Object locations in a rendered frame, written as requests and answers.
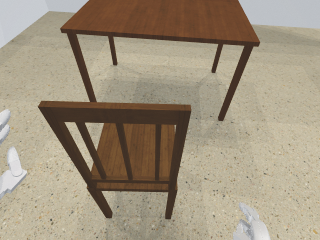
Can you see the right robot hand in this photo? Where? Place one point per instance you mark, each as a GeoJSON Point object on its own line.
{"type": "Point", "coordinates": [256, 230]}

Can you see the table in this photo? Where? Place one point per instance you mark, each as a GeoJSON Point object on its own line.
{"type": "Point", "coordinates": [221, 22]}

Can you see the chair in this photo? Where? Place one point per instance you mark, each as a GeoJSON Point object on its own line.
{"type": "Point", "coordinates": [139, 149]}

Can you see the left robot hand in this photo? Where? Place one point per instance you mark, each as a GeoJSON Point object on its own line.
{"type": "Point", "coordinates": [15, 175]}

